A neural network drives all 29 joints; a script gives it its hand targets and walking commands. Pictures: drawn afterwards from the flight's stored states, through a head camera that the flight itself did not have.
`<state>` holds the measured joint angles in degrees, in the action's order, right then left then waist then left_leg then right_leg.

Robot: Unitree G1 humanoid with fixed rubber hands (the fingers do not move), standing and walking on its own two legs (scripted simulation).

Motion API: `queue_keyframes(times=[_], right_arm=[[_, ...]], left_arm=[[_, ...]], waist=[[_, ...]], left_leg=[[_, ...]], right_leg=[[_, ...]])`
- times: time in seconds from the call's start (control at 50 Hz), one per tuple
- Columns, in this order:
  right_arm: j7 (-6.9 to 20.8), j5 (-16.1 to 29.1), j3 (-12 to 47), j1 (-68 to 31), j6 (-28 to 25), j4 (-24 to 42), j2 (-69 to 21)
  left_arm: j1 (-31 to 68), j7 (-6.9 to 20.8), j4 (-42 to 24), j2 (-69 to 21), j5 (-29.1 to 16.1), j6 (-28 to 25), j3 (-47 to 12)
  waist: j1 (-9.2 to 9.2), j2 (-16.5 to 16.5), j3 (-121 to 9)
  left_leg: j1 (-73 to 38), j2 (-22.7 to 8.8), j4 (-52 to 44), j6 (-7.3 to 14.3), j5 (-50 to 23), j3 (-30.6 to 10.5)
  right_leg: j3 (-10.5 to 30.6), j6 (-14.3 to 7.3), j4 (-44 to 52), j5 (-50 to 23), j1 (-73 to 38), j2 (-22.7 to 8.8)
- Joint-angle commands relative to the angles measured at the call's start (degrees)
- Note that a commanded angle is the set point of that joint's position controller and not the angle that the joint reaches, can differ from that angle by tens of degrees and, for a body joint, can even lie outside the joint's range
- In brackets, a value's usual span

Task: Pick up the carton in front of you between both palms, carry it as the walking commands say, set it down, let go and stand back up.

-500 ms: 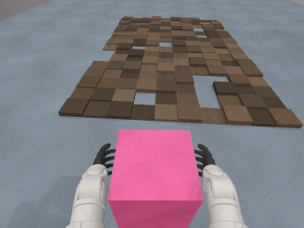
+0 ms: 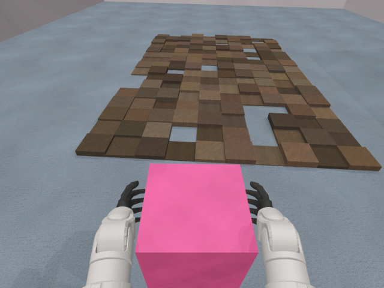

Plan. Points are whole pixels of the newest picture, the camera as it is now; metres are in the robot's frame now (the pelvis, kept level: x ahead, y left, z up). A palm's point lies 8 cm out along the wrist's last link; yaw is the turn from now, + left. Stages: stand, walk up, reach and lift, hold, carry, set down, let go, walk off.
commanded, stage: hold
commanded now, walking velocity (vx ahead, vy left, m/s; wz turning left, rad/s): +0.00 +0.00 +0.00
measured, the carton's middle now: (194, 230) +0.29 +0.00 -0.02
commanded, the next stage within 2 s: carry in 0.30 s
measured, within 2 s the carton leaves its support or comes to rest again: neither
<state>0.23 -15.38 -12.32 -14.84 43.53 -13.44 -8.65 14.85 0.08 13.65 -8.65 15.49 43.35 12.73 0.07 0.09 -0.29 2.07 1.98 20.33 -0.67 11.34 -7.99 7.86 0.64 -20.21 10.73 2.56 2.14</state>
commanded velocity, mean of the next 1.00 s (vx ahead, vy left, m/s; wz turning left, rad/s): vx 0.37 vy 0.00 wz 0.00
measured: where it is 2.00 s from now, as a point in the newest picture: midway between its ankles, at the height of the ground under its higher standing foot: (182, 207)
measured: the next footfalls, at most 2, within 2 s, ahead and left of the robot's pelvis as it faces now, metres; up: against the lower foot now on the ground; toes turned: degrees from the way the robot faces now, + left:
right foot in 0.78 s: +0.15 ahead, -0.09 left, +0.00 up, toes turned -7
left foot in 1.10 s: +0.46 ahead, +0.12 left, +0.00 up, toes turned +10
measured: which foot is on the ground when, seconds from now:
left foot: down 0.00-0.82, up 0.84-1.00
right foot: down 0.00-0.68, up 0.70-0.76, down 0.78-1.00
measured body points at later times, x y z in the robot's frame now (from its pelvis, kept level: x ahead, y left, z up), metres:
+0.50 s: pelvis +0.02 +0.00 -0.01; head -0.03 +0.00 +0.43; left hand +0.32 +0.15 +0.06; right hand +0.32 -0.15 +0.06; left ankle +0.01 +0.14 -0.74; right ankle +0.01 -0.14 -0.74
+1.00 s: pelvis +0.24 +0.01 -0.01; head +0.25 +0.01 +0.44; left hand +0.51 +0.18 +0.07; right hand +0.53 -0.13 +0.07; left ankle +0.26 +0.12 -0.71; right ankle +0.11 -0.09 -0.75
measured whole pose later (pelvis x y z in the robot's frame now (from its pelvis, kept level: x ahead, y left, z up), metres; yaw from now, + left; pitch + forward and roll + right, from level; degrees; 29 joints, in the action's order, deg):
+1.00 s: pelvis +0.24 +0.01 -0.01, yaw +2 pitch +6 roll +2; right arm -5.7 -4.9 -6.5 -9.2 69.3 20.8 -7.6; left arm 9.1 -5.8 -21.0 -7.7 6.0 69.3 6.0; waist 1.7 -2.1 -5.9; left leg 31.2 -2.0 46.4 0.6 20.8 8.1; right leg -8.9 -0.1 -18.1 20.4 3.7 -3.1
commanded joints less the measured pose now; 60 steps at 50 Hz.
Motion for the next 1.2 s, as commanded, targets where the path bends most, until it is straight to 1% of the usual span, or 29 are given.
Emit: queue_keyframes(times=[0.0,0.26,0.28,0.34,0.4,0.46,0.52,0.56,0.6,0.62,0.64,0.66,0.68,0.7,0.72,0.76,0.78,0.8,0.82,0.84,0.88,0.96,1.02,1.06,1.08,1.1,1.12,1.14,1.18], right_arm=[[13.5,14.2,30.1,-28.2,-1.4,0.9,-52.1],[13.8,14.0,29.7,-32.4,-2.0,-1.0,-53.3],[13.6,14.0,30.0,-32.6,-1.9,-0.4,-52.7],[12.9,15.8,32.0,-33.3,-1.2,3.3,-52.9],[11.9,18.4,35.8,-32.9,0.9,7.9,-52.1],[10.6,21.7,39.8,-31.8,5.4,13.3,-50.0],[9.7,25.0,42.3,-33.0,11.1,17.1,-47.7],[9.4,28.1,44.3,-32.9,14.8,19.2,-48.4],[9.3,30.8,45.7,-31.5,17.5,21.5,-49.5],[9.1,31.3,45.6,-30.3,18.6,22.4,-50.0],[8.8,31.4,45.1,-27.5,19.5,23.0,-49.7],[8.5,31.2,44.9,-24.6,20.5,23.7,-49.7],[8.0,30.7,44.7,-23.4,21.3,25.7,-49.4],[7.5,30.5,45.0,-24.7,22.0,29.2,-49.3],[7.2,30.5,45.7,-25.7,22.7,32.1,-49.5],[7.3,31.6,46.8,-24.8,23.8,35.6,-51.7],[7.7,32.2,47.2,-22.8,24.2,37.0,-51.7],[8.5,33.7,48.2,-25.4,24.8,40.3,-50.7],[9.1,34.6,49.1,-27.5,25.2,39.9,-50.5],[9.5,35.0,49.4,-27.7,25.3,39.2,-50.4],[9.6,35.6,48.7,-24.4,25.6,37.7,-50.1],[8.2,32.2,46.6,-17.6,25.7,35.6,-49.8],[7.4,29.9,45.7,-16.4,25.8,36.0,-49.3],[7.4,29.2,45.3,-15.8,25.8,35.5,-49.1],[7.5,29.2,45.3,-16.4,25.8,35.6,-48.7],[7.5,28.9,44.9,-17.2,25.9,35.0,-48.0],[7.6,28.5,44.4,-18.2,25.8,33.4,-47.7],[7.9,29.8,45.1,-19.7,26.0,34.4,-48.9],[8.4,31.4,46.8,-22.0,25.5,34.8,-51.9]], left_arm=[[28.8,13.9,-1.1,-51.7,-14.3,-1.4,-30.3],[32.9,14.2,0.9,-52.8,-14.1,-1.9,-29.8],[32.8,14.1,-0.1,-52.4,-14.3,-1.6,-30.1],[33.8,13.4,-3.7,-52.6,-16.3,-1.0,-32.4],[33.2,12.4,-8.2,-51.8,-18.9,1.1,-36.4],[33.4,11.3,-13.5,-50.1,-22.7,5.5,-40.6],[32.9,10.4,-16.0,-47.7,-25.4,11.0,-42.3],[31.0,9.5,-18.2,-46.6,-27.1,14.3,-43.1],[30.1,8.8,-22.5,-47.1,-28.9,17.4,-44.4],[30.3,8.7,-25.0,-47.8,-30.2,18.8,-45.3],[29.2,8.6,-26.8,-48.5,-31.4,20.3,-45.9],[28.9,8.8,-28.5,-48.8,-32.5,21.5,-46.3],[29.3,9.2,-29.8,-49.7,-33.4,22.5,-46.8],[29.7,9.7,-30.7,-50.4,-34.3,23.1,-47.1],[28.7,10.0,-31.4,-51.3,-34.8,23.5,-47.1],[24.3,9.9,-32.1,-51.9,-34.6,24.1,-46.7],[21.1,9.5,-32.7,-51.3,-33.3,24.1,-46.0],[17.9,8.9,-32.7,-50.8,-31.2,23.6,-45.4],[20.2,8.3,-34.4,-51.0,-30.3,23.8,-45.1],[22.3,7.9,-36.0,-51.5,-30.7,24.4,-45.4],[22.2,7.6,-38.1,-51.2,-31.8,25.2,-46.3],[20.0,8.8,-38.8,-49.6,-33.6,26.4,-47.5],[19.2,9.9,-38.4,-48.4,-34.3,26.8,-48.0],[19.9,10.4,-39.1,-47.6,-34.5,26.9,-48.1],[20.7,10.6,-39.1,-46.9,-34.3,27.0,-48.1],[23.6,10.9,-39.5,-45.5,-34.2,27.4,-48.1],[24.8,11.0,-39.1,-46.1,-34.8,27.8,-48.5],[24.8,11.0,-37.5,-46.6,-34.2,27.7,-48.4],[24.4,11.0,-36.1,-49.2,-33.7,26.9,-48.1]], waist=[[-0.12,0.1,-8.8],[-0.11,0.0,-10.8],[0.20,0.4,-12.1],[-0.02,0.5,-11.0],[0.04,1.7,-14.7],[-0.18,1.2,-16.3],[0.35,-4.6,-13.7],[0.60,-11.0,-13.0],[0.14,-7.2,-13.6],[-0.23,-2.0,-15.2],[-0.78,6.9,-18.0],[-1.61,15.1,-18.9],[-1.91,17.6,-15.8],[-2.27,12.7,-13.6],[-2.22,9.6,-14.3],[0.11,7.3,-20.6],[1.12,1.1,-25.5],[2.27,-15.8,-25.2],[2.01,-19.0,-22.1],[2.13,-10.9,-19.5],[2.07,-3.3,-17.6],[1.53,-7.3,-16.5],[0.88,-10.1,-15.6],[-0.43,-8.5,-19.0],[-1.47,-6.1,-21.3],[-2.96,4.2,-21.9],[-1.88,16.0,-22.2],[-1.37,9.6,-20.9],[-1.30,2.3,-18.8]], left_leg=[[0.8,3.3,-3.2,-0.1,-5.3,4.1],[0.8,3.2,-2.6,-0.1,-3.3,4.3],[7.3,-6.1,1.5,0.7,4.4,1.6],[14.1,-5.4,-0.6,1.8,30.1,-0.5],[12.8,-6.2,2.5,2.1,21.3,1.7],[14.5,-7.3,4.0,2.8,24.1,1.2],[21.5,-5.7,11.6,1.4,20.2,6.5],[25.0,-3.4,14.9,0.4,13.9,13.0],[18.0,-3.9,8.8,0.7,10.9,13.3],[11.8,-4.9,7.7,1.5,7.3,10.6],[1.5,-9.4,7.4,3.9,-2.5,2.8],[-8.9,-15.1,5.2,7.3,-17.4,-5.8],[-13.8,-19.7,3.3,10.5,-29.7,-12.3],[-15.9,-20.9,3.7,12.0,-34.0,-12.7],[-16.3,-20.7,4.4,11.1,-33.0,-10.1],[-2.1,-14.9,11.8,4.7,-28.2,4.6],[11.3,-11.0,21.4,1.6,-20.2,12.5],[28.9,-5.5,36.4,-1.3,-4.7,18.5],[42.2,-1.7,40.3,-0.4,17.9,14.7],[46.3,-5.1,43.1,1.1,20.7,11.7],[48.2,-7.1,38.4,2.3,18.9,11.4],[39.3,-4.3,21.1,1.2,6.6,16.6],[19.9,0.0,10.2,1.9,-3.6,22.9],[1.9,2.2,8.1,2.7,-4.6,26.1],[-7.4,-0.9,8.5,2.6,-1.1,23.0],[-10.7,-14.2,-0.3,5.4,13.9,0.6],[-14.8,-25.8,-9.5,13.4,12.9,-24.8],[-13.7,-27.5,-8.7,15.0,10.2,-22.8],[-6.4,-23.8,-7.8,12.3,0.9,-12.2]], right_leg=[[-4.0,0.2,2.9,-5.3,-1.4,3.2],[-4.3,0.2,2.1,-3.2,-1.1,3.0],[-2.1,-0.5,-2.2,5.0,5.0,-6.3],[-1.6,-0.9,-1.5,29.4,11.4,-4.8],[-4.7,-1.3,-5.5,19.1,11.8,-5.1],[-3.3,-2.0,-5.7,22.9,13.5,-6.9],[2.2,-4.2,-0.7,25.4,11.1,-11.4],[7.5,-7.3,1.4,19.8,7.2,-15.7],[0.2,-6.1,-5.4,5.4,9.8,-12.9],[-6.3,-4.2,-13.3,-3.5,12.7,-10.0],[-12.2,-1.4,-24.3,-6.9,21.1,-7.2],[-16.4,1.0,-30.9,1.1,33.2,-4.4],[-17.4,1.5,-29.6,19.9,42.5,-2.3],[-16.1,0.9,-25.3,26.8,45.9,-2.8],[-16.3,0.4,-19.3,24.2,43.4,-2.9],[-19.2,-1.0,-1.9,6.2,14.3,-0.7],[-13.2,-1.5,0.9,2.0,-8.0,-4.7],[11.0,-6.9,3.0,-8.5,-17.9,-20.0],[19.1,-13.7,3.3,-26.0,-23.8,-25.1],[15.5,-15.5,1.2,-30.6,-24.2,-26.3],[8.3,-11.5,2.4,-25.1,-23.7,-23.8],[-6.2,-7.3,3.8,-27.8,-17.5,-17.6],[-15.0,-4.7,1.3,-32.8,-4.3,-14.9],[-19.9,-2.6,-10.2,-34.1,4.0,-12.9],[-20.3,-1.7,-19.2,-25.0,10.2,-11.4],[-21.2,0.4,-34.4,-10.1,19.2,-6.9],[-15.7,0.8,-47.5,15.4,31.4,-0.3],[-9.1,-1.0,-54.0,16.3,35.2,-5.0],[-7.9,-2.5,-52.2,11.7,35.1,-9.2]])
